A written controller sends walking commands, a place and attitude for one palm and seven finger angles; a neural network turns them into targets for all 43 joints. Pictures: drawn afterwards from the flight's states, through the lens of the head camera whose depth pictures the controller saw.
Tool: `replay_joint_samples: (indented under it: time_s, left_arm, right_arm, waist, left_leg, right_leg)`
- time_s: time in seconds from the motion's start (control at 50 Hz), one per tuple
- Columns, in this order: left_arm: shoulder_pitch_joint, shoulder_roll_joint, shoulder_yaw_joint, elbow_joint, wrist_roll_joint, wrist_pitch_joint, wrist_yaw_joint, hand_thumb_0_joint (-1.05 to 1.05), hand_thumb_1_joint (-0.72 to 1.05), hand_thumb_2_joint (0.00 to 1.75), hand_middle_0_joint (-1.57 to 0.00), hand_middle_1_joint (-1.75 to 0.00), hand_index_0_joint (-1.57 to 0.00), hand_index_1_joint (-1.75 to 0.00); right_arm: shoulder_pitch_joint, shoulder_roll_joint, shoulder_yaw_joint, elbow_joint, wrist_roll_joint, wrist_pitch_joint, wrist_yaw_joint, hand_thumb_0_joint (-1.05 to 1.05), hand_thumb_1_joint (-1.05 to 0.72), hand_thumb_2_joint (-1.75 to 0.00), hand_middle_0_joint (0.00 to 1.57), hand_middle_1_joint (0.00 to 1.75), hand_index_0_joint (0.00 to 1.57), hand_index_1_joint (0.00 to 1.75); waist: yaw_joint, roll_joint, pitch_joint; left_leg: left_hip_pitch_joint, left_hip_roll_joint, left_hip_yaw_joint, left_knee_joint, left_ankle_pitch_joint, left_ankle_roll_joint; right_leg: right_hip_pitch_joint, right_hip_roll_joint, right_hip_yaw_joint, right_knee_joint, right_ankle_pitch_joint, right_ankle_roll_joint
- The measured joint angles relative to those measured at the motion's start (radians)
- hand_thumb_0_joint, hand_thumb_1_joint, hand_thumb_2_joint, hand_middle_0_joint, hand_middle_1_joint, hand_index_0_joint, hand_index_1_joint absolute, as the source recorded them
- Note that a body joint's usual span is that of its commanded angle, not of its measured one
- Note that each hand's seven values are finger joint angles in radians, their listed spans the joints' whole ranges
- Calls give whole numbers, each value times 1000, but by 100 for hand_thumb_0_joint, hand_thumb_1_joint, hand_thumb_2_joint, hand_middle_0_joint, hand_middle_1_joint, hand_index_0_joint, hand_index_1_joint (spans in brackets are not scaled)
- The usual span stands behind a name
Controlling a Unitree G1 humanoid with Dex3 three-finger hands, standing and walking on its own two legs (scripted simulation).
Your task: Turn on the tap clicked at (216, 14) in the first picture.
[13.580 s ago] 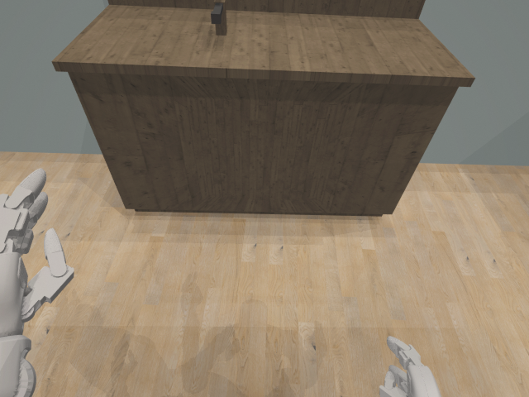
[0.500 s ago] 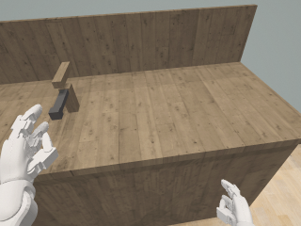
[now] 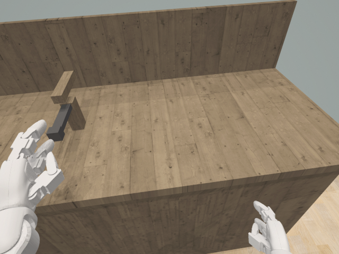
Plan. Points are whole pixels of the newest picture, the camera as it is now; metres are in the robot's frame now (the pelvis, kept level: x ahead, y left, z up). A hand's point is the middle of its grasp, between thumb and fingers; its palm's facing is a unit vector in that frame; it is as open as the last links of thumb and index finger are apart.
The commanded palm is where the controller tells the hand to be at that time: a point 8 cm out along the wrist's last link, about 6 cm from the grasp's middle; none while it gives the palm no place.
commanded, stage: reach beside the lever's end, fingers flat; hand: left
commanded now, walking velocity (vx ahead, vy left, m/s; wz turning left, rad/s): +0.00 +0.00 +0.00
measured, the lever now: (55, 133) +0.32 +0.34 +0.14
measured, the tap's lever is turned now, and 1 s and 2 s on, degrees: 0 0 0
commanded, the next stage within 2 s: none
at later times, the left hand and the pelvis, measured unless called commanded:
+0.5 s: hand (45, 172) +0.19 +0.27 +0.17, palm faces +0.49 -0.87 -0.12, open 7.4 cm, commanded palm +0.15 +0.31 +0.18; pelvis -0.01 +0.01 +0.00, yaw +0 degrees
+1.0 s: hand (46, 157) +0.23 +0.30 +0.16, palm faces +0.51 -0.85 -0.13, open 7.6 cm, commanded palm +0.19 +0.34 +0.16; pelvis -0.02 +0.01 +0.00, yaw -1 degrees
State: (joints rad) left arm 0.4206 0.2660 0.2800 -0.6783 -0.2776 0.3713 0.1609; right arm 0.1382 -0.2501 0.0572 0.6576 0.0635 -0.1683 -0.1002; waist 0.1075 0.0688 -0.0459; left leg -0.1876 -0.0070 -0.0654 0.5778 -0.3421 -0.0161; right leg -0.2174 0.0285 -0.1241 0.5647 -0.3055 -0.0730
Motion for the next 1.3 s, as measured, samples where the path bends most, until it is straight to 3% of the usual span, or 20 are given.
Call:
replay_joint_samples:
  time_s: [0.22,0.46,0.92,1.12,1.3]
  left_arm:
    - [-44,-3,12,73,8,-12,-11,1,90,90,-20,-30,-21,-30]
    - [-88,21,70,174,-9,-40,-30,1,90,90,-20,-30,-20,-30]
    - [-293,68,110,443,4,-72,-37,1,90,90,-18,-25,-19,-25]
    - [-281,69,149,506,1,-134,-77,1,90,90,-17,-22,-18,-22]
    - [-360,88,164,617,21,-177,-96,1,90,90,-16,-20,-17,-20]
  right_arm:
    - [10,17,8,-1,1,-5,-7,1,-91,-90,20,30,21,30]
    - [19,14,3,20,9,-6,-18,1,-91,-90,20,30,21,30]
    - [-5,13,-2,51,11,-1,-37,1,-91,-90,20,30,21,30]
    - [18,3,-17,43,11,4,-34,1,-91,-90,20,30,21,30]
    - [15,-2,-17,56,10,-1,-45,1,-91,-90,20,30,21,30]
  waist:
    - [0,-9,12]
    - [-11,-8,13]
    - [-30,-13,37]
    - [-27,-19,27]
    - [-29,-23,46]
  left_leg:
    - [2,-7,3,-8,6,6]
    - [0,-5,11,-19,25,8]
    - [-20,-1,17,-35,51,8]
    - [-14,-3,25,-48,43,12]
    - [-23,-6,19,-47,42,14]
  right_leg:
    - [1,-7,3,-5,5,6]
    - [0,-5,10,-24,31,8]
    - [-19,0,16,-47,63,6]
    - [-21,-2,25,-49,52,11]
    - [-25,-5,20,-51,51,12]
